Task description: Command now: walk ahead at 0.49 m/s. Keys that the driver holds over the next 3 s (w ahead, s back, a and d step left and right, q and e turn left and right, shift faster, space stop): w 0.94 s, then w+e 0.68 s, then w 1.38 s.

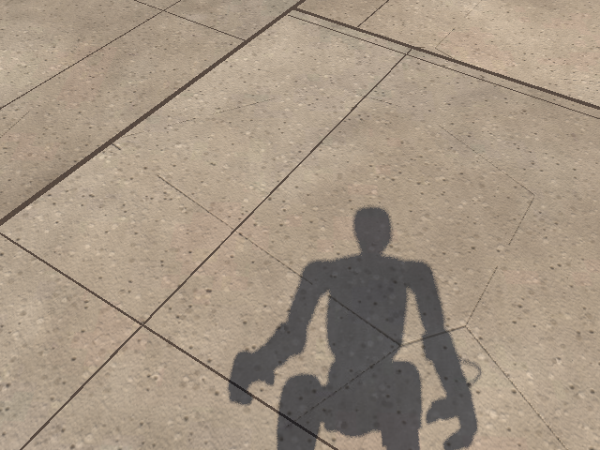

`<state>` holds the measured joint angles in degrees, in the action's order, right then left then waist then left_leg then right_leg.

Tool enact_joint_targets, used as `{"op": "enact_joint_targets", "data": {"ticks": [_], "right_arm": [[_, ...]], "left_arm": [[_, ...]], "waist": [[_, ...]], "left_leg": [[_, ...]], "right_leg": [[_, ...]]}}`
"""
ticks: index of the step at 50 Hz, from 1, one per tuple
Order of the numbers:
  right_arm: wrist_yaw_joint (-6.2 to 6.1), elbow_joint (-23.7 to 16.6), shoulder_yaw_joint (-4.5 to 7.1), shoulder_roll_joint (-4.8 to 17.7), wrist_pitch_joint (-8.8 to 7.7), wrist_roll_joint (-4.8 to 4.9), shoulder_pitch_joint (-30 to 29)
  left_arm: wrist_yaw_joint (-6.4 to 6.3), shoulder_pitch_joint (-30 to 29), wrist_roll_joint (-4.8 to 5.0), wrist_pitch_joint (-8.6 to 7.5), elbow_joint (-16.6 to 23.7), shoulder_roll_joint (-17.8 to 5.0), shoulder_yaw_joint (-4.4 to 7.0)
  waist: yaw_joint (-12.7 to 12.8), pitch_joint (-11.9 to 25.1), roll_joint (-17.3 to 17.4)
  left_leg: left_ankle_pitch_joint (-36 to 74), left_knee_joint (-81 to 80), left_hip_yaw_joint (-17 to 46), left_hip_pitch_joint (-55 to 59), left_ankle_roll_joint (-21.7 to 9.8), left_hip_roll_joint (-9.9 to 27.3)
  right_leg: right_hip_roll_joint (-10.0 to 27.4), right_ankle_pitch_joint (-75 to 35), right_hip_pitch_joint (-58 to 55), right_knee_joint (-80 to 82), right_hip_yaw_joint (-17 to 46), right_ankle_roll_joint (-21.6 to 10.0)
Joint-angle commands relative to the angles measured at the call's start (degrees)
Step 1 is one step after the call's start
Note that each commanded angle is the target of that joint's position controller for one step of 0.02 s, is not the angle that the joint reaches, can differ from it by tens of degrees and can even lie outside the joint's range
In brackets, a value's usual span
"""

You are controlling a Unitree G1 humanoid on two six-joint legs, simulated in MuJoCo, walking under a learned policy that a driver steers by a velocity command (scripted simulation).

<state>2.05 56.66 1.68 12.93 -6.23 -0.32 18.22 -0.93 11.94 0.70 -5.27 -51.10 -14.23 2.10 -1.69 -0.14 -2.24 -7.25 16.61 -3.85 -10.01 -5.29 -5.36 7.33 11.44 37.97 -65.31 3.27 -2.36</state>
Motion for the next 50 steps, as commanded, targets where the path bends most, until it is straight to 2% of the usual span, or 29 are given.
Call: {"op": "enact_joint_targets", "data": {"ticks": [1, 5, 8, 10, 12, 13, 14, 15, 16, 17, 18, 19, 20, 21, 23, 26, 28, 32, 37, 40, 41, 42, 43, 44, 45, 46, 47, 48, 50], "right_arm": [[-1.13, -3.13, 1.19, 7.56, -1.04, 0.07, -2.32], [-2.02, -2.16, 1.46, 9.15, -0.26, 0.99, 2.35], [-2.06, -0.89, 1.66, 9.7, 0.36, 1.47, 5.48], [-2.16, -0.26, 1.82, 9.74, 0.95, 1.53, 6.53], [-2.29, -0.16, 2.17, 10.42, 1.56, 1.57, 6.0], [-2.32, -0.4, 2.27, 10.83, 1.87, 1.53, 4.86], [-2.31, -0.73, 1.97, 10.15, 2.19, 1.27, 3.81], [-2.27, -1.92, 1.01, 7.91, 2.18, 0.45, 3.27], [-1.73, -2.96, -1.03, 1.29, 0.94, 0.23, 9.12], [-1.44, -2.06, -0.77, 3.27, -0.67, 1.15, 9.21], [-1.21, -3.55, 0.72, 8.88, -1.5, 2.69, 3.92], [-1.42, -4.6, 0.88, 9.33, -1.61, 2.79, 0.08], [-1.78, -4.87, 1.1, 8.54, -1.24, 1.99, -1.88], [-2.07, -4.79, 1.44, 7.74, -0.41, 1.41, -1.44], [-2.2, -4.1, 1.28, 5.1, 1.09, 1.2, 0.64], [-2.46, -5.84, 1.64, 5.19, 1.73, 0.75, -3.48], [-2.35, -7.37, 1.69, 4.77, 1.61, 0.54, -8.0], [-1.67, -9.56, 1.26, 3.67, 1.16, 0.9, -16.18], [-0.22, -12.38, 0.94, 3.98, 0.53, 1.48, -23.22], [0.58, -12.7, 1.43, 5.48, -0.08, 1.53, -21.56], [0.52, -11.85, 2.1, 6.76, -0.21, 1.47, -17.97], [0.26, -9.37, 3.35, 8.74, -0.22, 1.37, -10.05], [-0.25, -6.42, 4.76, 12.23, -0.14, 1.04, 0.89], [-0.61, -4.9, 6.22, 18.01, 0.26, 0.01, 8.79], [-0.48, -4.77, 4.91, 14.42, 0.39, 0.49, 8.75], [-0.5, -5.36, 3.9, 11.24, 0.24, 1.02, 3.86], [-0.56, -6.76, 3.21, 9.1, 0.25, 1.03, -1.63], [-0.35, -7.28, 2.6, 7.0, 0.13, 0.54, -5.72], [-0.02, -6.74, 2.03, 4.77, -0.46, -0.34, -8.01]], "left_arm": [[-0.4, 2.0, -0.73, 0.19, 2.4, -2.68, 0.79], [0.33, -7.33, -0.18, -0.49, 4.84, -1.66, 0.39], [1.29, -12.35, 0.41, -0.66, 6.45, -1.87, 0.14], [2.08, -14.3, 0.57, -1.01, 7.66, -2.48, 0.17], [2.66, -12.97, 0.58, -1.52, 8.0, -3.75, 0.56], [2.75, -9.86, 0.53, -1.76, 7.38, -4.81, 1.11], [2.58, -2.57, 0.43, -1.9, 5.2, -6.82, 2.34], [2.14, 9.13, 0.08, -2.02, 2.23, -10.94, 3.91], [2.01, 16.88, -0.83, -1.53, 0.7, -17.61, 5.58], [2.24, 17.79, -0.71, -1.47, 0.43, -13.15, 4.32], [2.24, 12.46, -0.4, -1.6, 1.33, -9.56, 3.09], [2.24, 6.69, -0.3, -1.47, 2.76, -7.43, 2.33], [2.53, 2.78, -0.47, -1.38, 3.37, -5.6, 1.71], [2.78, 1.05, -0.81, -1.51, 3.39, -4.24, 1.27], [3.05, 2.02, -0.98, -1.77, 2.08, -4.12, 1.3], [2.27, 5.28, -1.04, -1.85, 0.17, -6.32, 1.91], [1.6, 7.08, -0.89, -1.39, -0.65, -6.46, 1.88], [0.83, 10.18, -0.34, -0.95, -2.03, -7.34, 1.93], [0.4, 14.15, 0.17, 0.13, -4.7, -7.8, 2.35], [0.06, 12.84, 0.32, 0.89, -4.94, -8.79, 2.9], [0.03, 11.63, 0.26, 1.13, -4.68, -9.35, 3.05], [0.06, 10.44, 0.09, 1.48, -4.39, -8.81, 2.81], [0.11, 10.08, -0.5, 1.52, -3.4, -7.27, 2.05], [0.82, 16.79, -0.75, 0.43, -2.8, -0.81, 0.11], [1.19, 16.43, -0.03, -1.22, -3.69, -1.33, 0.0], [1.43, 11.01, 1.62, -2.16, -2.05, -6.65, 1.45], [1.18, 6.62, 1.96, -2.44, -0.69, -7.48, 1.6], [0.69, 4.72, 1.38, -2.04, -0.56, -6.96, 1.91], [0.21, 7.53, 0.98, 0.04, -1.53, -4.48, 2.23]], "waist": [[2.68, -3.11, 4.31], [-0.71, -3.05, 4.37], [-2.64, -4.1, 4.93], [-2.78, -4.64, 5.21], [-1.26, -3.83, 5.99], [0.85, -2.19, 6.59], [4.62, 1.97, 6.13], [9.04, 10.25, 3.1], [8.19, 18.67, -11.2], [8.51, 22.41, -12.73], [7.43, 13.76, -8.61], [5.69, 8.86, -4.47], [4.06, 5.02, -1.2], [2.15, 3.15, -1.83], [0.6, 1.99, -2.42], [0.68, -0.21, -0.9], [1.65, -1.01, -0.81], [4.1, -2.86, -1.13], [5.76, -5.55, -1.22], [3.58, -3.88, -2.17], [1.41, -1.44, -3.09], [-2.68, 3.09, -2.79], [-6.77, 10.58, -0.28], [-5.29, 19.72, 13.07], [-5.29, 23.77, 16.34], [-4.64, 14.96, 12.99], [-2.94, 8.98, 8.75], [-1.0, 4.75, 4.97], [2.25, 2.45, 7.31]], "left_leg": [[4.0, -11.84, 11.9, -6.12, -9.81, 16.01], [4.86, -10.86, 9.18, -0.95, -7.26, 15.15], [3.31, -9.02, 9.45, 4.2, -6.95, 16.86], [3.36, -6.76, 10.26, 8.32, -6.45, 18.75], [6.27, -3.62, 11.07, 10.84, -5.54, 20.13], [12.9, -0.04, 10.51, 10.95, -4.78, 19.75], [22.33, 8.62, 8.21, 9.87, -3.47, 17.05], [20.64, 24.15, 4.96, 1.75, -1.46, 13.54], [-0.99, 47.77, 0.62, -22.69, 3.21, 3.85], [-24.06, 57.26, 9.5, -31.14, 2.66, 2.52], [-20.78, 60.74, 10.65, -36.03, 1.34, 6.21], [-15.08, 58.98, 8.94, -34.93, 0.94, 9.52], [-10.94, 55.2, 7.97, -32.64, 1.26, 11.48], [-8.14, 51.68, 8.13, -29.09, 1.48, 13.18], [-5.52, 49.13, 7.18, -25.49, 2.26, 13.46], [0.46, 42.61, 6.93, -30.34, 3.55, 13.8], [5.64, 35.86, 6.68, -32.6, 4.12, 13.68], [13.74, 22.7, 4.68, -30.17, 4.1, 11.7], [10.47, 15.42, 4.58, -31.94, 2.64, 10.57], [4.41, 13.06, 3.29, -26.34, 0.59, 8.88], [3.05, 12.67, 1.66, -19.95, -0.31, 6.99], [3.41, 11.84, -0.06, -9.11, -1.66, 4.84], [4.93, 13.84, 5.06, 8.27, -4.37, 9.37], [-3.02, 11.01, 30.85, 32.05, -13.58, 24.56], [-7.54, 1.56, 46.82, 34.5, -15.4, 28.35], [-9.54, 0.64, 39.23, 27.39, -11.96, 26.35], [-6.42, -0.56, 30.78, 17.94, -9.82, 24.36], [-2.5, -2.8, 24.23, 9.05, -8.42, 22.25], [0.35, -6.69, 16.52, 0.1, -6.58, 19.11]], "right_leg": [[2.42, -9.22, 1.17, 8.03, 0.07, 1.58], [-0.19, -17.58, -0.61, 24.71, -2.14, 2.05], [-1.39, -16.13, -0.89, 30.58, -2.74, 2.09], [-1.85, -12.46, -0.48, 33.41, -2.48, 0.98], [-2.8, -7.8, -3.76, 35.77, -2.97, -0.64], [-4.19, -6.16, -8.78, 36.93, -4.21, -1.6], [-6.16, -5.71, -18.41, 38.2, -5.73, -3.03], [-1.24, -7.16, -35.27, 36.6, -0.27, -6.2], [13.18, -1.0, -58.79, 39.87, 24.54, -15.17], [16.27, 3.79, -61.38, 47.85, 39.45, -17.28], [14.4, 4.09, -54.32, 48.29, 31.49, -13.93], [12.1, -0.14, -45.84, 49.3, 22.91, -11.95], [9.52, -4.14, -38.18, 51.56, 17.15, -10.97], [7.21, -6.55, -33.12, 53.63, 12.78, -9.83], [5.25, -11.1, -28.67, 56.16, 8.4, -10.15], [5.11, -17.95, -29.54, 57.62, 4.88, -10.86], [4.76, -18.74, -31.07, 58.08, 3.26, -10.31], [3.59, -14.92, -32.39, 59.3, 0.36, -8.85], [6.93, -14.73, -41.03, 56.51, 0.74, -8.53], [8.21, -23.24, -44.01, 51.81, 0.62, -7.26], [7.56, -32.46, -43.7, 47.75, -0.12, -6.59], [4.96, -40.27, -41.67, 38.67, -2.15, -5.34], [1.82, -34.2, -32.14, 24.17, -4.29, -3.44], [-7.79, -8.53, -7.9, 0.05, -6.31, 0.99], [-10.64, 20.66, 0.64, -9.86, 2.53, 0.68], [-6.84, 18.37, 5.94, -13.59, 3.87, -0.57], [-3.43, 12.77, 5.67, -11.56, 1.83, -1.22], [-1.09, 8.3, 2.94, -7.82, 0.98, -1.14], [1.37, 3.89, -4.07, -3.03, 1.7, -1.12]]}}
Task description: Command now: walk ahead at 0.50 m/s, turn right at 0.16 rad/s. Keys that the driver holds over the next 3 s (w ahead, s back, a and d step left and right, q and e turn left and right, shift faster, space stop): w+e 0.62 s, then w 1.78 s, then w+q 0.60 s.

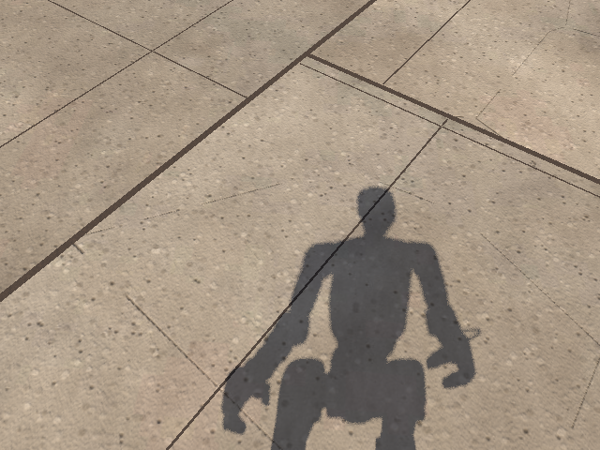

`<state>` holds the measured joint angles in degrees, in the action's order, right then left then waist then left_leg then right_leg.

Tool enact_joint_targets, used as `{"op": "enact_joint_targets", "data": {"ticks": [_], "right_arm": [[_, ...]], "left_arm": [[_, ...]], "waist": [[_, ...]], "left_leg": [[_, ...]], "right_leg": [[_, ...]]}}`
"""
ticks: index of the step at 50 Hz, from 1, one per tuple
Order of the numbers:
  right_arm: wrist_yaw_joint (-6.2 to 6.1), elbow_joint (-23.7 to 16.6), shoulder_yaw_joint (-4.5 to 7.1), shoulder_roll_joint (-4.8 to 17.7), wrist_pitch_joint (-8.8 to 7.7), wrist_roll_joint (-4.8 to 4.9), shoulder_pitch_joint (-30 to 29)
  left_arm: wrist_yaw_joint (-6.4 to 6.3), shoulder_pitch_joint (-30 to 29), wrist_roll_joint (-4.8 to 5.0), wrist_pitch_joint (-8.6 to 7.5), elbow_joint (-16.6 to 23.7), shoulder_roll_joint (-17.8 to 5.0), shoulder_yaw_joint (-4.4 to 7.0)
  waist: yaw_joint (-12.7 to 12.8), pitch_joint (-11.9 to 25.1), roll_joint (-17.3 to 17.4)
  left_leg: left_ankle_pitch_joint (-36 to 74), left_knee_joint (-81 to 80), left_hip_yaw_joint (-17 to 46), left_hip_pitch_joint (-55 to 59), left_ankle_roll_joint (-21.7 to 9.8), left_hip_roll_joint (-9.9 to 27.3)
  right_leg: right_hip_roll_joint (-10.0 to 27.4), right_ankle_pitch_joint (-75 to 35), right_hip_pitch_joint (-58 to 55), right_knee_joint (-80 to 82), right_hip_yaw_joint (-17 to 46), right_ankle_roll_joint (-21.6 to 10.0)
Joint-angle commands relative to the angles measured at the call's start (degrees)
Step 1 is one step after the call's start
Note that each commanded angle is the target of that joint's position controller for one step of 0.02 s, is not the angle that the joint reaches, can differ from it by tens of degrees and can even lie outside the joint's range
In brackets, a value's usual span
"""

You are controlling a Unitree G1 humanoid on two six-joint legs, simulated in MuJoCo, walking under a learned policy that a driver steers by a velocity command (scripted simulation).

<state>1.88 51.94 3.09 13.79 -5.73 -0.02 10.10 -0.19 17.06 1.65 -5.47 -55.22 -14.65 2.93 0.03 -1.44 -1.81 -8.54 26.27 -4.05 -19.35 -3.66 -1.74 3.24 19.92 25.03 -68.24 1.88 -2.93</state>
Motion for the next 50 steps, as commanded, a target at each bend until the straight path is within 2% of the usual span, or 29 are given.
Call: {"op": "enact_joint_targets", "data": {"ticks": [1, 5, 10, 13, 16, 17, 19, 20, 21, 22, 23, 24, 25, 26, 27, 28, 30, 32, 34, 37, 39, 42, 44, 45, 46, 47, 48, 49, 50], "right_arm": [[0.07, -1.24, 0.77, 4.18, -1.21, -0.71, 0.94], [-1.33, 0.95, 1.5, 6.72, -1.55, -1.13, 4.35], [-2.64, 1.49, 1.28, 7.31, -1.21, -0.79, 5.56], [-3.06, 2.94, 1.44, 7.9, -0.48, -0.42, 9.11], [-3.24, 3.64, 1.85, 8.76, 0.94, 0.11, 10.96], [-3.34, 3.48, 2.03, 9.24, 1.4, 0.29, 10.52], [-3.76, 2.45, 2.51, 10.88, 2.12, 0.51, 8.53], [-4.02, 1.95, 2.75, 11.69, 2.52, 0.55, 7.65], [-4.16, 1.36, 2.78, 12.11, 2.85, 0.74, 6.17], [-4.17, 0.23, 2.48, 11.71, 2.47, 0.61, 5.88], [-2.77, -2.41, -0.29, 2.44, 0.68, -1.38, 11.27], [-1.71, -3.68, -0.08, 5.42, -2.26, 0.71, 7.34], [-1.19, -5.62, 0.79, 8.2, -3.75, 2.71, 1.08], [-1.32, -6.16, 0.6, 7.96, -4.26, 2.45, -0.53], [-1.77, -5.61, 1.06, 8.08, -4.03, 1.09, -0.85], [-1.93, -5.62, 1.65, 8.63, -3.14, 0.51, 0.36], [-2.01, -6.21, 1.87, 7.54, -1.45, -0.15, 1.63], [-2.34, -7.26, 1.56, 6.21, -0.58, -0.77, -0.67], [-2.32, -8.29, 1.06, 5.13, -0.42, -0.88, -4.76], [-1.67, -9.47, 0.35, 3.83, -0.78, -0.36, -10.2], [-1.3, -10.46, 0.36, 4.62, -0.98, 0.24, -12.94], [-0.55, -12.04, 0.65, 6.44, -1.67, 0.31, -15.49], [-0.15, -12.15, 0.91, 7.4, -2.17, 0.32, -14.12], [-0.12, -11.59, 1.23, 8.08, -2.38, 0.32, -11.54], [-0.29, -9.88, 2.03, 9.37, -2.52, 0.11, -5.87], [-0.51, -7.96, 2.9, 11.69, -2.62, -0.49, 3.03], [-0.72, -6.73, 4.15, 16.24, -2.4, -1.14, 11.99], [-0.22, -4.52, 3.95, 14.54, -1.69, 0.11, 15.52], [-0.18, -5.25, 2.71, 10.66, -1.45, 1.2, 12.43]], "left_arm": [[-0.6, 3.54, 0.13, 1.05, 2.11, -2.66, 1.33], [-0.84, -1.64, -0.18, 2.05, 4.18, -3.02, 2.01], [0.55, -9.26, -0.6, 1.49, 6.88, -1.81, 1.71], [1.6, -14.65, -0.69, 1.53, 9.45, -0.62, 0.95], [2.78, -18.37, -0.54, 1.59, 12.53, -0.51, 0.67], [3.21, -18.64, -0.45, 1.6, 13.41, -0.73, 0.74], [3.82, -16.17, -0.4, 1.76, 14.3, -2.41, 1.53], [3.92, -11.91, -0.35, 1.91, 13.86, -4.03, 2.4], [3.73, -3.8, -0.18, 1.96, 12.16, -6.68, 3.88], [2.63, 5.77, -0.32, 2.27, 10.05, -11.44, 6.02], [1.88, 7.32, 0.01, 2.24, 9.7, -17.56, 7.06], [1.8, 9.38, -0.74, 1.69, 10.75, -14.24, 5.79], [1.66, 7.64, -1.31, 1.27, 10.67, -10.68, 4.85], [1.65, 3.24, -0.91, 0.98, 11.56, -8.43, 4.19], [1.79, -1.28, -0.89, 0.93, 12.79, -6.59, 3.57], [1.64, -3.69, -1.29, 0.85, 13.79, -5.3, 3.0], [1.21, -4.42, -1.07, 0.8, 14.44, -6.3, 3.07], [0.4, -3.01, -1.01, 0.67, 14.35, -8.19, 3.48], [-0.24, -1.1, -0.91, 0.77, 13.78, -8.46, 3.51], [-0.37, 2.04, -0.8, 0.94, 12.42, -7.94, 3.25], [-0.16, 3.74, -0.75, 0.82, 11.37, -8.22, 3.21], [-0.26, 5.44, -0.65, 1.05, 10.18, -8.37, 3.2], [-0.6, 5.44, -0.84, 1.54, 9.81, -9.05, 3.41], [-0.69, 4.59, -0.89, 1.81, 9.94, -9.38, 3.47], [-0.71, 3.44, -0.95, 2.02, 10.31, -8.93, 3.22], [-0.56, 2.34, -1.38, 2.0, 11.22, -7.36, 2.45], [-0.42, 7.6, -1.47, 1.33, 11.91, -3.91, 1.33], [-0.24, 10.53, -0.46, 0.6, 11.18, -2.96, 0.72], [-0.05, 6.23, 0.43, 0.12, 11.82, -7.94, 1.74]], "waist": [[0.96, 3.07, 6.94], [0.43, -0.03, 4.92], [-1.58, -1.5, 4.62], [-3.82, -3.65, 3.68], [-4.64, -4.67, 3.57], [-4.11, -4.51, 4.06], [-1.55, -1.44, 6.5], [1.08, 1.48, 7.82], [5.71, 5.8, 7.44], [10.04, 11.07, 3.34], [4.16, 15.99, -12.09], [6.4, 23.71, -8.2], [7.6, 16.72, -5.38], [5.15, 11.49, -0.64], [2.48, 7.73, 2.82], [0.29, 6.48, 2.32], [-1.61, 4.9, 1.68], [-1.45, 3.38, 0.96], [0.21, 2.34, -0.38], [3.22, 1.77, -2.35], [4.52, 0.73, -3.1], [5.03, -0.28, -3.18], [3.83, -0.18, -4.18], [2.2, 0.79, -4.78], [-0.83, 3.98, -4.35], [-4.77, 11.05, -2.62], [-5.33, 20.32, 8.02], [-5.25, 23.54, 19.82], [-5.92, 15.16, 12.79]], "left_leg": [[3.37, -17.65, 14.14, 7.54, -8.44, 15.03], [10.35, -19.66, 7.37, 9.32, -8.19, 15.17], [12.7, -20.59, -0.22, 12.71, -5.57, 14.08], [14.69, -19.59, -2.35, 18.84, -5.27, 15.89], [20.33, -15.72, -3.84, 26.03, -4.99, 18.24], [24.92, -13.72, -4.62, 27.13, -4.57, 18.72], [43.99, -6.71, -6.74, 27.4, -3.25, 18.62], [52.93, 0.12, -7.56, 26.73, -2.57, 18.26], [54.75, 10.98, -8.64, 23.41, -1.19, 16.62], [41.18, 27.13, -8.67, 11.11, 1.21, 13.96], [-14.2, 49.07, -5.63, -16.27, 4.75, 2.32], [-24.56, 57.42, 8.0, -24.36, 3.95, -0.94], [-19.63, 56.56, 10.12, -29.34, 2.15, 2.63], [-14.46, 51.25, 9.66, -27.75, 1.34, 5.35], [-12.09, 46.09, 9.08, -23.7, 1.72, 7.14], [-10.66, 42.85, 9.32, -19.18, 2.25, 8.45], [-9.51, 37.5, 8.48, -15.9, 4.05, 8.75], [-4.91, 30.84, 7.02, -16.12, 5.95, 8.23], [3.46, 21.56, 6.11, -15.57, 6.67, 7.39], [15.12, 9.77, 5.01, -11.5, 5.99, 5.19], [16.99, 6.72, 5.32, -11.38, 5.25, 4.72], [11.89, 3.23, 6.1, -14.8, 3.1, 4.54], [7.18, 1.85, 5.72, -13.65, 1.47, 4.03], [5.31, 0.86, 4.66, -9.99, 0.47, 3.06], [6.03, -0.83, 3.2, -1.97, -1.0, 1.57], [8.76, 1.46, 7.14, 12.16, -3.98, 5.83], [5.8, 1.83, 25.75, 34.61, -11.44, 17.95], [-6.38, -6.85, 45.53, 42.12, -16.05, 24.63], [-16.27, -9.07, 43.49, 36.67, -13.37, 23.19]], "right_leg": [[5.48, -5.5, 7.94, 0.67, 3.01, -0.36], [4.54, -14.87, 15.67, 7.95, 5.91, 0.61], [2.76, -27.15, 15.7, 22.89, 2.46, 0.8], [2.57, -26.67, 18.07, 28.2, 0.17, 0.26], [1.91, -20.46, 20.73, 31.01, -2.51, -0.78], [1.29, -17.62, 19.7, 31.67, -3.79, -1.44], [-2.14, -11.88, 11.88, 31.94, -7.76, -3.42], [-4.51, -9.38, 5.35, 31.69, -9.36, -4.71], [-6.85, -11.82, -6.14, 35.22, -9.73, -6.65], [-3.47, -13.37, -23.72, 38.41, -1.23, -9.73], [12.07, -9.5, -45.23, 40.92, 29.43, -20.07], [17.11, -6.14, -50.55, 50.08, 46.49, -23.48], [14.61, -9.72, -46.71, 50.65, 37.47, -19.63], [12.07, -14.27, -37.82, 50.75, 29.24, -17.21], [9.82, -19.8, -28.55, 51.73, 23.72, -15.6], [8.25, -23.28, -22.54, 53.11, 20.49, -14.97], [6.75, -25.84, -16.22, 55.12, 17.96, -15.01], [5.59, -28.66, -12.64, 56.25, 14.31, -14.78], [3.64, -28.55, -11.37, 56.46, 10.89, -12.99], [1.92, -22.97, -11.03, 56.05, 8.42, -10.17], [3.59, -19.18, -13.1, 55.81, 10.2, -9.88], [7.02, -20.3, -20.86, 52.24, 13.51, -9.56], [8.73, -24.73, -24.55, 49.86, 14.99, -8.68], [8.44, -30.7, -25.18, 47.38, 14.69, -7.95], [6.03, -39.56, -24.82, 41.6, 12.85, -6.82], [2.93, -39.17, -19.45, 30.14, 10.24, -5.13], [-4.56, -21.61, -0.83, 9.71, 5.42, -0.99], [-8.84, 12.21, 12.99, -2.98, 5.87, 0.82], [-5.18, 10.82, 19.44, -7.88, 8.6, 0.2]]}}
Over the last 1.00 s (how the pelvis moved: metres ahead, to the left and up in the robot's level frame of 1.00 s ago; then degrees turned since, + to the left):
0.55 -0.01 -0.01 0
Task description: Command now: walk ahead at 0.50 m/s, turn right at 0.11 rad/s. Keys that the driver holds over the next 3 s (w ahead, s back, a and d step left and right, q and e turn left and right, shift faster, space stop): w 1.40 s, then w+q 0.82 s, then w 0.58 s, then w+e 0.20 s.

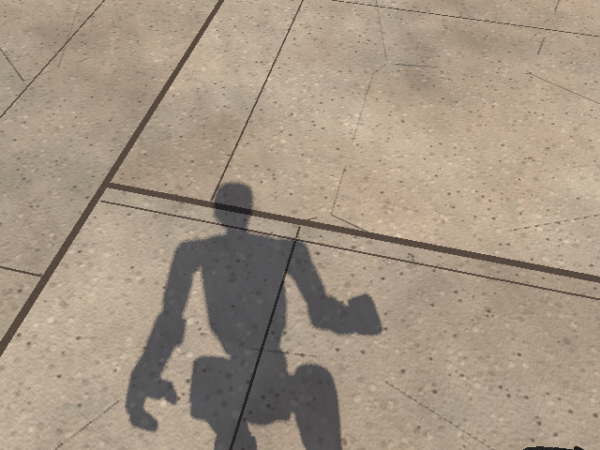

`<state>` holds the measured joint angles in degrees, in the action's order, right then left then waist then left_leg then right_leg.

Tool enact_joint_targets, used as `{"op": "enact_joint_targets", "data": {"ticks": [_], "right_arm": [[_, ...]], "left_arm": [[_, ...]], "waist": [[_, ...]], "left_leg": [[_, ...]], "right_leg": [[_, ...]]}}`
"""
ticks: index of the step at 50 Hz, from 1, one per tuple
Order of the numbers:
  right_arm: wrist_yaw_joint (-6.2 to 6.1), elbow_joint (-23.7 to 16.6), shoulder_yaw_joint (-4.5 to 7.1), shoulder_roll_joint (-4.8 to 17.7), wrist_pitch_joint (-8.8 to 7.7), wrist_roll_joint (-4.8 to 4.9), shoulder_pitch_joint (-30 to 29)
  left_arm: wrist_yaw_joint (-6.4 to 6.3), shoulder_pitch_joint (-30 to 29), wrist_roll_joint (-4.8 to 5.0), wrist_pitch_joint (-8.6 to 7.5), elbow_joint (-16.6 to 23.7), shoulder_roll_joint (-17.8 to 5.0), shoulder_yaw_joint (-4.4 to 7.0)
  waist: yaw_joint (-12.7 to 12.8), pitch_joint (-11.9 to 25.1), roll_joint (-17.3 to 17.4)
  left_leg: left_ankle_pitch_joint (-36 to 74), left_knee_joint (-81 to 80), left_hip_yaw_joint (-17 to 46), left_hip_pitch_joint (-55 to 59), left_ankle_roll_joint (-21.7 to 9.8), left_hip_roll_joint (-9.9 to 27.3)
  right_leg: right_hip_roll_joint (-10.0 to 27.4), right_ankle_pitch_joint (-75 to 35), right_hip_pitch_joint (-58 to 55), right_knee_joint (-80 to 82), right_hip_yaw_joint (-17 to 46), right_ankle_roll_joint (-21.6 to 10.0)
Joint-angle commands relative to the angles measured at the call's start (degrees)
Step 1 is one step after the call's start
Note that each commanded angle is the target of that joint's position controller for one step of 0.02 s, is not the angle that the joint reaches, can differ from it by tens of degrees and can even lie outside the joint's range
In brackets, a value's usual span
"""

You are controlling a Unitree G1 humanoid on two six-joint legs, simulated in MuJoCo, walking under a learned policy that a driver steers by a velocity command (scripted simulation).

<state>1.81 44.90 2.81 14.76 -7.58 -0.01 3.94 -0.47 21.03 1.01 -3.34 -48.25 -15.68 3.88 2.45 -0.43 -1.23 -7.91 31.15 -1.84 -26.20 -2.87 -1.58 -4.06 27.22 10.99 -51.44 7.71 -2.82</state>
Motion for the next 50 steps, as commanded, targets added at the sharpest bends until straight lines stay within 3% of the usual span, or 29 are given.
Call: {"op": "enact_joint_targets", "data": {"ticks": [1, 2, 3, 4, 6, 9, 14, 17, 20, 22, 23, 24, 25, 26, 27, 28, 29, 30, 32, 34, 37, 40, 45, 48, 49, 50], "right_arm": [[-0.32, 0.57, 2.34, 7.88, 0.93, 0.8, 14.09], [-0.2, 0.09, 1.82, 6.89, 1.19, 0.12, 10.6], [-0.12, -0.22, 1.32, 5.64, 1.04, -0.41, 8.83], [-0.03, -0.11, 1.14, 5.4, 0.98, -0.66, 8.25], [-0.07, 0.67, 1.31, 6.2, 0.7, -0.22, 9.08], [-0.81, 1.89, 1.92, 8.49, 0.87, 0.1, 11.24], [-1.46, 3.9, 1.85, 9.23, 1.82, 0.97, 15.81], [-1.49, 5.4, 1.83, 9.55, 2.57, 1.16, 18.96], [-1.83, 6.32, 2.15, 10.44, 3.56, 1.29, 19.67], [-2.1, 6.23, 2.47, 11.56, 4.05, 1.37, 18.04], [-2.18, 5.98, 2.24, 11.07, 4.28, 1.37, 17.08], [-2.28, 4.78, 1.43, 9.31, 4.15, 0.63, 16.39], [-1.92, 3.39, -0.59, 3.1, 2.93, 0.12, 22.38], [-1.43, 4.37, -0.37, 4.82, 1.59, 0.64, 22.01], [-1.04, 2.88, 0.97, 9.45, 0.95, 2.16, 16.94], [-1.05, 1.91, 0.92, 9.33, 0.81, 2.32, 13.01], [-1.24, 1.62, 1.04, 8.57, 1.07, 1.46, 11.18], [-1.45, 1.91, 1.36, 8.05, 1.79, 0.93, 11.96], [-1.61, 2.64, 1.05, 5.59, 3.23, 0.77, 14.24], [-1.91, 1.84, 1.06, 5.18, 3.82, 0.38, 12.36], [-1.76, 0.08, 0.88, 4.53, 3.56, 0.0, 6.38], [-1.14, -1.4, 0.34, 3.39, 3.05, 0.29, 0.4], [0.23, -4.39, 0.17, 4.28, 2.46, 0.94, -6.3], [0.75, -4.25, 0.81, 6.23, 1.96, 0.87, -3.28], [0.58, -2.75, 1.66, 7.56, 1.87, 0.68, 2.0], [0.08, 0.05, 3.14, 10.57, 1.86, 0.46, 11.29]], "left_arm": [[0.35, -3.18, 1.11, -2.2, 6.31, -7.47, 0.79], [0.31, -6.08, 0.23, -2.21, 7.05, -6.87, 0.79], [0.18, -6.19, -0.52, -1.94, 7.07, -6.55, 1.15], [0.17, -4.91, -0.56, -1.59, 6.81, -5.57, 1.12], [0.04, -3.71, -0.54, -1.02, 6.46, -3.8, 0.81], [-0.2, -8.66, -0.95, -0.95, 8.16, -3.06, 0.45], [0.7, -17.65, -0.5, -1.57, 10.17, -1.29, -0.39], [1.63, -22.68, 0.01, -1.92, 11.97, -1.49, -0.56], [2.67, -24.63, 0.13, -2.5, 13.43, -2.52, -0.42], [2.8, -19.85, -0.1, -2.75, 12.45, -4.53, 0.44], [2.48, -12.31, -0.35, -2.75, 10.11, -6.64, 1.62], [1.88, -1.79, -0.95, -2.67, 7.62, -10.03, 2.86], [1.54, 4.6, -1.75, -2.26, 6.52, -16.01, 4.27], [1.64, 6.14, -0.89, -1.88, 5.9, -12.0, 3.14], [1.55, 1.93, -0.6, -1.75, 6.25, -9.18, 2.02], [1.48, -2.41, -0.56, -1.6, 6.95, -7.7, 1.44], [1.76, -5.86, -0.87, -1.59, 7.13, -6.15, 0.92], [1.96, -8.03, -1.29, -1.91, 7.33, -4.75, 0.47], [2.24, -9.08, -1.22, -2.62, 6.74, -4.95, 0.63], [1.96, -8.15, -1.19, -3.1, 5.57, -6.27, 1.01], [1.15, -5.57, -0.99, -2.8, 3.83, -7.22, 1.22], [0.65, -3.05, -0.54, -2.4, 2.28, -8.3, 1.38], [0.32, 1.17, 0.2, -1.26, -0.88, -9.44, 1.78], [-0.03, 0.08, 0.32, -0.37, -1.58, -10.45, 2.18], [-0.13, -1.13, 0.34, -0.03, -1.49, -10.42, 2.08], [-0.25, -0.86, -0.11, 0.17, -1.25, -8.62, 1.37]], "waist": [[-7.6, 7.61, 7.09], [-5.92, 2.59, 3.77], [-4.25, 1.32, 4.21], [-3.06, 1.12, 5.36], [-2.25, 1.34, 6.42], [-3.08, 0.49, 4.91], [-6.3, -0.97, 4.91], [-8.01, -2.61, 5.05], [-7.28, -3.1, 5.84], [-3.75, -0.12, 7.02], [0.24, 4.55, 6.31], [4.47, 12.38, 4.0], [3.52, 21.19, -9.35], [4.23, 24.93, -12.75], [3.86, 15.32, -8.65], [2.32, 9.25, -4.96], [0.51, 4.79, -2.17], [-1.66, 2.99, -3.06], [-3.72, 2.3, -4.15], [-4.11, 0.98, -3.17], [-2.58, -0.52, -2.06], [-0.41, -1.71, -1.94], [1.52, -3.46, -2.23], [-1.1, -1.52, -3.58], [-4.24, 1.51, -3.41], [-7.88, 7.8, -1.75]], "left_leg": [[-16.44, -15.09, 33.5, 35.29, -11.81, 20.96], [-11.06, -17.15, 27.86, 26.73, -11.01, 18.59], [-6.13, -18.48, 24.32, 22.05, -10.35, 16.72], [-2.55, -19.72, 21.64, 19.1, -10.08, 15.21], [3.52, -21.56, 17.27, 16.97, -10.71, 14.01], [11.3, -23.12, 12.93, 17.93, -11.01, 13.81], [11.96, -23.02, 6.83, 19.45, -8.32, 11.26], [10.93, -21.44, 7.69, 23.64, -8.34, 13.33], [15.0, -18.08, 8.86, 28.93, -7.49, 16.02], [27.28, -12.25, 7.92, 29.98, -6.17, 15.77], [34.71, -3.91, 5.67, 28.2, -4.86, 13.29], [28.4, 9.74, 3.51, 18.9, -2.92, 10.59], [2.62, 32.87, 0.15, -5.32, 1.35, 1.46], [-24.99, 41.31, 7.65, -13.85, 1.27, -0.42], [-22.38, 44.84, 8.18, -18.93, 0.61, 3.18], [-17.01, 42.72, 6.27, -18.55, 0.36, 6.04], [-13.3, 38.88, 5.35, -16.48, 0.74, 7.77], [-10.57, 35.84, 5.76, -12.82, 1.01, 9.4], [-7.94, 33.22, 5.29, -8.61, 1.96, 9.94], [-3.84, 29.26, 5.08, -10.35, 3.0, 10.21], [5.73, 18.82, 4.81, -12.88, 3.71, 10.12], [12.91, 8.35, 3.21, -10.49, 3.5, 8.26], [9.91, 0.51, 3.2, -11.21, 1.82, 6.69], [3.78, -2.05, 1.67, -5.11, -0.49, 4.84], [3.5, -3.62, -0.25, 2.68, -1.71, 2.92], [5.07, -2.7, 0.37, 16.43, -3.58, 3.47]], "right_leg": [[5.21, -1.67, 34.36, -24.0, 0.24, -0.25], [7.5, -5.79, 32.82, -20.07, -1.61, -0.14], [9.43, -8.55, 30.02, -16.36, -1.73, -0.05], [10.27, -9.91, 27.17, -14.43, -2.11, 0.19], [10.89, -11.59, 25.82, -10.87, -3.42, 1.02], [11.59, -18.98, 29.0, -2.26, -4.39, 2.67], [9.37, -31.94, 25.56, 14.14, -6.76, 2.92], [8.28, -31.53, 26.13, 18.7, -7.25, 2.42], [7.34, -25.85, 26.01, 21.91, -7.3, 0.55], [5.14, -22.72, 17.65, 23.97, -9.0, -1.31], [3.66, -24.16, 6.71, 25.53, -10.35, -3.01], [9.26, -27.16, -10.6, 22.54, -4.83, -6.18], [24.14, -21.38, -34.21, 23.82, 19.72, -15.03], [27.57, -15.74, -36.2, 31.52, 33.83, -17.32], [25.24, -12.69, -28.91, 32.82, 26.13, -14.28], [22.7, -14.86, -19.91, 34.26, 18.43, -12.37], [20.22, -18.38, -11.63, 36.64, 13.38, -11.45], [18.24, -21.07, -6.02, 38.79, 9.77, -10.58], [16.89, -24.1, -0.4, 41.99, 6.05, -11.18], [16.54, -27.46, 0.92, 43.66, 2.89, -11.8], [15.53, -29.34, -0.66, 44.5, -0.68, -10.8], [14.43, -28.2, -1.59, 44.58, -3.64, -9.22], [18.06, -27.22, -9.87, 41.15, -2.61, -8.36], [19.22, -36.27, -13.37, 35.84, -2.27, -6.66], [17.34, -45.25, -12.85, 29.59, -4.07, -5.47], [14.0, -47.14, -8.4, 18.06, -6.69, -3.73]]}}
Over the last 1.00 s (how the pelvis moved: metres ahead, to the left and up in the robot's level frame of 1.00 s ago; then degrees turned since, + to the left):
0.57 -0.11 -0.01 -24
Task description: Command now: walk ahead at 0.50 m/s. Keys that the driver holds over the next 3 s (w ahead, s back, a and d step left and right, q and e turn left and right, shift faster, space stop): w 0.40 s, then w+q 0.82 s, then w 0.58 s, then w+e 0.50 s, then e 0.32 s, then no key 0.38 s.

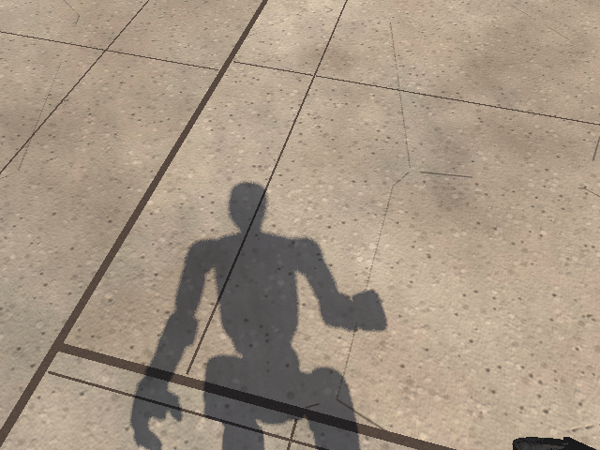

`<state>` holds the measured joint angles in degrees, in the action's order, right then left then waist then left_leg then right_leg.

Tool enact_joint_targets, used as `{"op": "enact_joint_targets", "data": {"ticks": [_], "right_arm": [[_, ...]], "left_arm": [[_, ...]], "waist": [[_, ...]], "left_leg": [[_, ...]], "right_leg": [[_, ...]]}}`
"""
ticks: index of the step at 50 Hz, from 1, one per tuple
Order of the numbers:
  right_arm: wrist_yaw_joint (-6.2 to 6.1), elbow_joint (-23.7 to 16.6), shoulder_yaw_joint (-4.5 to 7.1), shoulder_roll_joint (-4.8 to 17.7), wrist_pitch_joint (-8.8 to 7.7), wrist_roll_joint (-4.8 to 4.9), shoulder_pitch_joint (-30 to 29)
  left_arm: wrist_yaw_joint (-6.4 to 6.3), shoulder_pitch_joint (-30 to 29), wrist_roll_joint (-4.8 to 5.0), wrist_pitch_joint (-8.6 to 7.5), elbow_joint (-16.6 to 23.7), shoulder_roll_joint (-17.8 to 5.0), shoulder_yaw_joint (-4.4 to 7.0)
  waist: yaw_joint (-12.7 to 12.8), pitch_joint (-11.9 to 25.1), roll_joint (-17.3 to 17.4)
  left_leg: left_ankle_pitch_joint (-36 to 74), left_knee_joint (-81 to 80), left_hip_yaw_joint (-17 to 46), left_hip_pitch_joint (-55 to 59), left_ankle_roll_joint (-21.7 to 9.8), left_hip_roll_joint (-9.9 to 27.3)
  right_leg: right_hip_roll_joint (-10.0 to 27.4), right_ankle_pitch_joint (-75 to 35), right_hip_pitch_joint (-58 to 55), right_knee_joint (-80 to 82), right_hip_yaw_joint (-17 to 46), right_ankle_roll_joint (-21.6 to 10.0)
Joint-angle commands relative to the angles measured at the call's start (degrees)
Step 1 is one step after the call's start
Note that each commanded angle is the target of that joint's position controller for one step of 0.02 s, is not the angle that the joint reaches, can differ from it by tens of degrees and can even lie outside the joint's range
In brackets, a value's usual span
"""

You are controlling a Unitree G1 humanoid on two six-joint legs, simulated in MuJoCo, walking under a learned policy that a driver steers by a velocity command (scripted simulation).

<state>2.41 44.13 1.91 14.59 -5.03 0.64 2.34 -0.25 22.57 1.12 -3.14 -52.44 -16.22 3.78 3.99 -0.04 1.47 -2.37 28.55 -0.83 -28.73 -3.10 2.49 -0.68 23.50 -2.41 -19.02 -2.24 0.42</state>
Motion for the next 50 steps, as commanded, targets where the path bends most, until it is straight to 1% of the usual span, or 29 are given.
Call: {"op": "enact_joint_targets", "data": {"ticks": [1, 2, 3, 4, 5, 6, 7, 8, 10, 13, 16, 21, 23, 25, 26, 27, 28, 29, 30, 31, 32, 33, 34, 35, 38, 40, 44, 47, 50], "right_arm": [[-0.97, 2.03, 5.32, 16.16, -0.55, -1.24, 21.12], [-0.62, 3.04, 5.28, 16.36, -0.19, -0.49, 23.78], [-0.64, 2.74, 3.92, 11.79, -0.21, 0.12, 22.38], [-0.8, 1.8, 3.36, 10.27, -0.19, 0.1, 17.75], [-0.81, 1.04, 2.97, 9.05, -0.15, -0.45, 13.78], [-0.69, 0.68, 2.52, 7.41, -0.29, -1.02, 11.23], [-0.61, 0.68, 2.24, 6.43, -0.5, -1.4, 10.09], [-0.55, 0.9, 2.25, 6.26, -0.78, -1.22, 9.94], [-0.82, 1.81, 2.59, 7.5, -1.26, -0.9, 10.82], [-1.7, 3.32, 2.95, 8.74, -0.99, -0.77, 13.47], [-2.27, 4.43, 2.93, 9.1, -0.54, -0.37, 15.48], [-2.55, 7.38, 3.17, 9.82, 0.52, 0.32, 20.9], [-2.82, 8.04, 3.43, 10.24, 1.19, 0.64, 21.29], [-3.09, 7.93, 3.87, 11.29, 1.67, 0.8, 19.99], [-3.16, 7.59, 3.91, 11.54, 1.88, 0.88, 18.47], [-3.16, 7.17, 3.29, 9.87, 1.95, 0.5, 18.17], [-3.13, 5.45, 1.89, 6.16, 1.84, -0.93, 18.67], [-2.82, 5.26, 0.36, -0.03, 0.73, 0.21, 26.59], [-2.79, 6.08, 1.99, 6.94, 0.11, 1.52, 22.95], [-2.78, 4.45, 2.86, 9.35, -0.11, 2.32, 17.95], [-3.1, 4.14, 2.89, 8.62, 0.06, 2.06, 15.74], [-3.25, 4.07, 3.24, 7.95, 0.49, 1.37, 14.94], [-3.14, 4.26, 3.4, 6.79, 1.25, 1.37, 16.25], [-3.04, 4.32, 3.39, 5.58, 2.0, 1.54, 16.9], [-3.06, 2.64, 3.45, 4.08, 3.58, 1.16, 14.62], [-2.82, 1.56, 3.51, 3.98, 3.73, 0.84, 12.4], [-1.31, -0.71, 2.86, 2.96, 3.14, 0.57, 5.65], [-0.26, -3.31, 2.35, 2.54, 3.11, 0.51, 0.04], [0.64, -5.55, 2.57, 3.5, 3.31, 0.6, -1.92]], "left_arm": [[-0.37, 1.61, -1.21, -0.62, 4.48, -3.72, -0.06], [0.0, 5.15, -1.1, -1.89, 3.81, -0.06, -1.27], [0.43, 0.32, 0.35, -2.8, 4.17, -6.18, 0.23], [0.58, -4.57, 1.19, -3.28, 5.76, -7.65, 0.58], [0.27, -7.14, 0.59, -3.29, 6.12, -7.24, 0.58], [0.07, -7.57, -0.04, -2.85, 6.14, -6.66, 0.85], [0.04, -6.29, -0.16, -2.19, 5.78, -5.73, 0.89], [-0.03, -5.27, -0.19, -1.55, 5.36, -4.58, 0.76], [-0.26, -6.27, -0.53, -0.75, 5.66, -3.6, 0.66], [-0.27, -11.67, -1.07, -0.74, 7.28, -3.19, 0.6], [0.34, -16.97, -0.85, -1.23, 8.45, -1.92, 0.1], [1.72, -25.79, -0.24, -1.93, 11.36, -1.7, -0.48], [2.35, -26.87, -0.17, -2.5, 12.38, -2.56, -0.32], [2.54, -23.61, -0.24, -3.06, 11.72, -4.43, 0.34], [2.34, -18.58, -0.39, -3.3, 10.34, -5.83, 1.14], [1.78, -9.3, -0.74, -3.42, 7.58, -8.81, 2.6], [1.09, 1.08, -1.65, -3.27, 6.1, -13.3, 3.74], [1.38, 2.41, -1.58, -2.73, 4.9, -15.53, 4.09], [1.29, 1.17, -1.22, -2.7, 5.78, -9.39, 2.54], [1.02, -2.89, -1.01, -2.83, 6.21, -6.95, 1.75], [1.0, -6.97, -1.21, -2.96, 6.52, -5.77, 1.29], [1.09, -9.8, -1.44, -3.1, 6.43, -4.2, 0.95], [1.08, -11.31, -1.95, -3.39, 6.18, -3.43, 0.76], [1.07, -12.17, -2.0, -3.63, 5.88, -2.96, 0.8], [0.57, -12.18, -2.01, -4.13, 4.63, -4.61, 1.46], [0.03, -11.17, -2.17, -3.93, 3.8, -5.47, 1.8], [-0.72, -10.04, -1.86, -3.16, 3.14, -7.13, 2.21], [-0.95, -7.16, -1.16, -2.22, 2.09, -8.44, 2.7], [-0.94, -6.21, -0.2, -0.93, 1.45, -9.78, 3.25]], "waist": [[-9.89, 16.73, 4.95], [-9.04, 21.97, 16.19], [-10.42, 17.04, 10.31], [-9.46, 9.66, 7.13], [-7.94, 5.68, 3.1], [-6.06, 3.02, 2.82], [-4.42, 2.7, 4.07], [-3.66, 2.53, 4.29], [-3.12, 1.15, 3.41], [-4.23, -0.49, 1.72], [-5.94, -1.71, 2.06], [-9.02, -4.4, 1.74], [-8.19, -4.8, 2.24], [-5.74, -3.0, 3.49], [-2.6, -0.22, 3.69], [1.33, 6.2, 2.6], [4.5, 16.06, -4.85], [0.32, 22.7, -20.73], [2.5, 18.72, -13.65], [2.04, 10.81, -10.87], [0.23, 6.8, -6.95], [-1.27, 3.59, -6.65], [-3.01, 2.59, -8.15], [-3.81, 1.84, -8.2], [-4.69, -0.86, -5.95], [-4.35, -1.86, -5.06], [-2.28, -3.64, -3.99], [-0.19, -5.51, -3.22], [-0.68, -5.71, -4.15]], "left_leg": [[-1.04, 1.06, 17.57, 40.5, -9.71, 12.94], [-11.76, -7.96, 39.78, 51.02, -15.26, 19.98], [-19.0, -10.4, 38.23, 47.86, -12.98, 18.44], [-17.26, -11.59, 30.68, 39.92, -10.92, 16.95], [-12.72, -13.17, 25.21, 31.97, -10.1, 14.93], [-8.15, -15.07, 21.03, 25.69, -9.64, 13.01], [-5.68, -16.74, 18.4, 22.07, -9.39, 11.7], [-4.02, -18.27, 16.41, 20.26, -9.73, 11.0], [0.34, -20.28, 13.0, 18.66, -10.5, 10.66], [4.72, -21.51, 9.47, 20.53, -10.22, 10.17], [4.91, -21.92, 5.33, 21.1, -8.5, 8.23], [3.31, -19.88, 5.4, 27.01, -8.22, 10.37], [5.23, -17.19, 7.29, 29.88, -7.72, 11.98], [10.29, -13.42, 8.83, 30.85, -6.78, 12.56], [17.64, -8.15, 7.98, 29.84, -5.77, 11.05], [19.59, 2.34, 5.9, 25.3, -4.02, 7.56], [2.79, 21.07, 2.77, 13.21, -1.57, 2.78], [-30.87, 38.29, 3.24, -7.29, 1.24, -5.6], [-30.97, 44.63, 9.22, -12.29, 0.94, -2.38], [-25.58, 45.33, 8.1, -15.11, 0.38, 0.08], [-20.59, 43.69, 7.06, -12.97, 0.54, 2.65], [-17.28, 41.08, 7.08, -10.99, 0.72, 4.17], [-15.02, 39.71, 7.47, -7.53, 0.79, 5.51], [-14.08, 38.86, 7.15, -6.09, 0.93, 5.88], [-9.68, 35.6, 7.16, -8.98, 1.76, 6.47], [-4.62, 30.66, 7.36, -11.44, 2.37, 6.33], [4.26, 18.07, 3.29, -10.11, 2.2, 5.39], [3.68, 12.3, 0.64, -11.24, 1.23, 4.72], [-2.27, 9.25, -1.86, -10.53, -0.77, 3.05]], "right_leg": [[4.74, -26.82, 22.87, -35.62, -0.13, -3.59], [-3.0, 9.45, 38.89, -49.16, 4.53, -1.67], [0.41, 9.3, 45.38, -55.16, 9.28, -2.55], [3.39, 3.78, 47.84, -54.74, 7.43, -3.35], [5.9, -1.45, 45.83, -51.98, 6.22, -3.35], [7.67, -4.77, 42.84, -48.74, 6.26, -3.17], [8.69, -6.79, 39.37, -47.06, 6.58, -2.99], [8.95, -7.78, 37.73, -45.63, 6.37, -2.61], [9.29, -10.85, 38.83, -42.21, 5.85, -1.54], [9.41, -19.26, 42.86, -33.28, 5.63, -0.11], [7.96, -27.39, 41.15, -22.94, 4.1, 0.0], [5.75, -28.04, 40.54, -13.26, 2.96, -0.7], [5.13, -24.48, 39.91, -10.54, 3.77, -1.66], [3.73, -20.7, 33.78, -8.74, 3.3, -2.67], [2.17, -20.2, 25.96, -7.08, 1.88, -3.65], [2.8, -21.46, 11.72, -8.03, 2.13, -5.41], [14.44, -21.96, -6.34, -10.16, 14.28, -8.89], [25.61, -9.77, -21.78, -3.02, 38.78, -16.45], [23.75, -2.41, -17.61, 0.53, 39.09, -14.28], [22.25, -3.09, -10.28, 1.79, 30.32, -11.82], [20.29, -7.68, -2.58, 3.65, 24.46, -10.78], [18.46, -11.34, 3.3, 5.75, 19.45, -10.34], [17.21, -13.86, 7.29, 7.57, 15.41, -9.83], [16.52, -15.53, 9.33, 9.14, 12.58, -9.99], [16.67, -21.57, 11.29, 11.64, 5.88, -10.86], [16.41, -23.7, 10.06, 12.26, 2.18, -10.86], [15.26, -25.77, 8.11, 12.77, -4.81, -9.64], [16.79, -27.17, 3.1, 11.65, -7.29, -9.3], [18.38, -35.85, -2.55, 7.26, -9.2, -8.06]]}}
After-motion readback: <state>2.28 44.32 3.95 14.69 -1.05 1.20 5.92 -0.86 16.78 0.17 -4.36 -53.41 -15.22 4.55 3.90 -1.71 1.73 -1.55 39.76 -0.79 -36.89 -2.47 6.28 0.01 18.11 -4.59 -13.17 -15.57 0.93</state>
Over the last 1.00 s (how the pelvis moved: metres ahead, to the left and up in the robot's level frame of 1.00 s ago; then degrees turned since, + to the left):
0.54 -0.01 0.00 0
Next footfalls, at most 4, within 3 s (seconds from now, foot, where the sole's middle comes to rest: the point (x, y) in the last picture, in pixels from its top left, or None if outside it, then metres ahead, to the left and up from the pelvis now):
0.54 right None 0.47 -0.13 -0.76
1.08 left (259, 350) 0.70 0.17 -0.76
1.62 right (289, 229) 1.07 0.13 -0.76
2.14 left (178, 187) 1.21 0.48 -0.76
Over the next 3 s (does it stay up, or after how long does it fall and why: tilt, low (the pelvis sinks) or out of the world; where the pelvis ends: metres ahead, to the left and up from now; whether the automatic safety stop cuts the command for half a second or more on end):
stays up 1.38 0.37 0.01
